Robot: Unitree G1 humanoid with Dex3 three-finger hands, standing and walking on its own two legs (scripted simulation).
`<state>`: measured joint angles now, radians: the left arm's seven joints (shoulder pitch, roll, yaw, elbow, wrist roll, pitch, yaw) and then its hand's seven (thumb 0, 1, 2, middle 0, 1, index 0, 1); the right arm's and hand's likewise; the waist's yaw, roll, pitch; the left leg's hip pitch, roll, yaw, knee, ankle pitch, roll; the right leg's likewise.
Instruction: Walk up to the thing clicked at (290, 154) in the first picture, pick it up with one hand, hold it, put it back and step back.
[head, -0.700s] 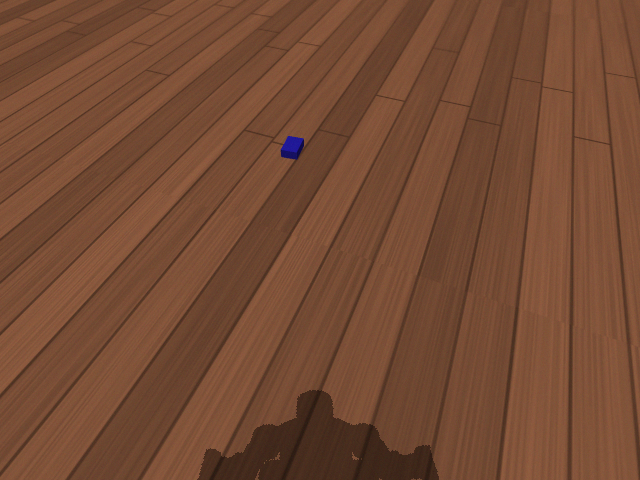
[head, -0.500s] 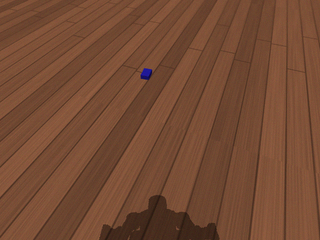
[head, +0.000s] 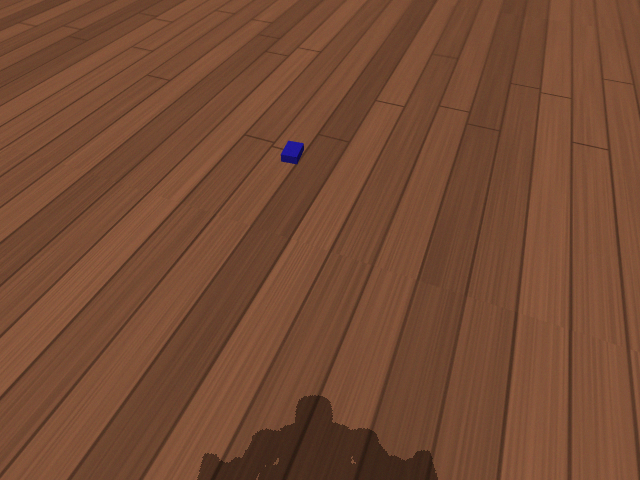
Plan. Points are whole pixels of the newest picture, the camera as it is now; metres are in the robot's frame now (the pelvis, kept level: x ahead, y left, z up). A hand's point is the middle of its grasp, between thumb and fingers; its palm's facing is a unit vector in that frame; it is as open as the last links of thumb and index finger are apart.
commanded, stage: stand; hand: left
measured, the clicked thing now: (292, 152) +1.70 +0.13 -0.76
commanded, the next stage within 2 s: walk up in 0.42 s
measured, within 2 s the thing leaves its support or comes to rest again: neither
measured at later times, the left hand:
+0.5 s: hand out of the picture +0.08 +0.26 -0.15, palm faces +0.05 -0.95 -0.31, open 7.4 cm
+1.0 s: hand (71, 471) +0.17 +0.35 -0.15, palm faces +0.36 -0.90 -0.24, open 7.4 cm
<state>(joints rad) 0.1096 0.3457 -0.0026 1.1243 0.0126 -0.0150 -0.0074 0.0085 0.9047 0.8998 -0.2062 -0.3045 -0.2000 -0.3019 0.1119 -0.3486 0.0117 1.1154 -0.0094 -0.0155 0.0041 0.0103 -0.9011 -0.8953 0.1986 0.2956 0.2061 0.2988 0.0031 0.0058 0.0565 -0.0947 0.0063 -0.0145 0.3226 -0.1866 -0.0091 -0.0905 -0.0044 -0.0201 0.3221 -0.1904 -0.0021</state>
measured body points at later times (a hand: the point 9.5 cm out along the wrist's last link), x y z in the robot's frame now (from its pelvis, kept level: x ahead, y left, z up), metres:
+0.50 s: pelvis +0.00 +0.00 +0.00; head +0.01 +0.01 +0.45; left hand +0.08 +0.31 -0.13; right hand +0.08 -0.30 -0.13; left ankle -0.01 +0.12 -0.74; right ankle -0.01 -0.12 -0.75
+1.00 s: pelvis +0.17 +0.05 -0.01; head +0.14 +0.09 +0.44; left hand +0.15 +0.40 -0.13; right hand +0.35 -0.25 -0.08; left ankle +0.11 +0.17 -0.75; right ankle +0.32 -0.08 -0.68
